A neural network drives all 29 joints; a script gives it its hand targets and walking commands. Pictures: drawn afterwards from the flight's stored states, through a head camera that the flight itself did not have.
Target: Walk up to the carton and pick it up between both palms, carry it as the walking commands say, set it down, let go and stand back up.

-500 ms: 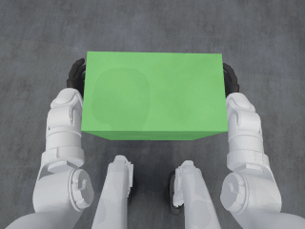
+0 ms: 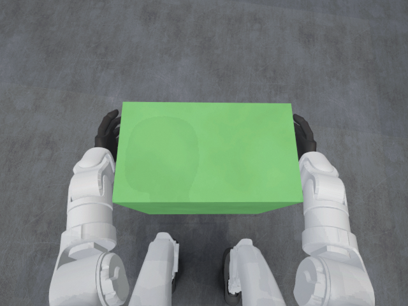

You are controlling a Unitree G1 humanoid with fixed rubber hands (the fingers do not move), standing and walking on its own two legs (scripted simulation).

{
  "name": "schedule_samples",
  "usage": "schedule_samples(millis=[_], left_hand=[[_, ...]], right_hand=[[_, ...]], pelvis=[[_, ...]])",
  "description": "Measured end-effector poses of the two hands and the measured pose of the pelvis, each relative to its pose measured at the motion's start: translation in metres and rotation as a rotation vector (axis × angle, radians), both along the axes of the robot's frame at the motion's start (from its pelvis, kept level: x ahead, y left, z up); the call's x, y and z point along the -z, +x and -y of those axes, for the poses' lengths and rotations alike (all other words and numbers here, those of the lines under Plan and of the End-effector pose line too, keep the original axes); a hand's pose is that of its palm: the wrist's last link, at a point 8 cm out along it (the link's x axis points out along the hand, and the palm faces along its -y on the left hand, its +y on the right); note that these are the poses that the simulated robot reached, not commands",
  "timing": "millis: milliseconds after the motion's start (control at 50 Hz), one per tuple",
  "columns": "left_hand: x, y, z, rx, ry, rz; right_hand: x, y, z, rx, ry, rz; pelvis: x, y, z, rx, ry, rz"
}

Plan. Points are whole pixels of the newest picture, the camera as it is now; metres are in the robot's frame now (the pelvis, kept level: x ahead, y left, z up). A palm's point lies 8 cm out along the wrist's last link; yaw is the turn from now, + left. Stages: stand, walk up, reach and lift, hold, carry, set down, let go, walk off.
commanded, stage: reach and lift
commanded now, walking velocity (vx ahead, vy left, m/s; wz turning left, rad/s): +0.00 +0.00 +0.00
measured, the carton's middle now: (205, 170) +0.37 +0.02 -0.11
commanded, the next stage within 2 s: none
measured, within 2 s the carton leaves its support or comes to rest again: neither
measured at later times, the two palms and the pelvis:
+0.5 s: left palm (91, 147) +0.37 +0.21 +0.02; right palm (326, 151) +0.38 -0.18 +0.03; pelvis +0.02 +0.00 +0.07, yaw +0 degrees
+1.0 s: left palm (72, 145) +0.35 +0.21 +0.09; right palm (356, 150) +0.36 -0.18 +0.10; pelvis +0.05 +0.00 +0.11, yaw +0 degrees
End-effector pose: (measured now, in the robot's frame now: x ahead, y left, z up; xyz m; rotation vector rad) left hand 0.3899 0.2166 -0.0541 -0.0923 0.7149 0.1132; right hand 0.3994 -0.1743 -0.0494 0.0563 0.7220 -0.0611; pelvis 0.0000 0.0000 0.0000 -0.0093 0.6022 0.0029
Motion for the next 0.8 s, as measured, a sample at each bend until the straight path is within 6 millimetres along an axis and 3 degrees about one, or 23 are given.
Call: schedule_samples(millis=[440, 800], left_hand=[[-0.067, -0.019, 0.003, 0.026, 0.012, -0.007], [-0.113, -0.033, 0.003, 0.054, 0.045, 0.007]], right_hand=[[-0.07, -0.018, 0.004, -0.009, -0.008, -0.004], [-0.118, -0.032, 0.005, -0.032, -0.03, 0.014]], pelvis=[[-0.06, 0.021, -0.001, -0.002, 0.004, 0.165], [-0.093, 0.038, -0.004, -0.004, 0.005, 0.336]])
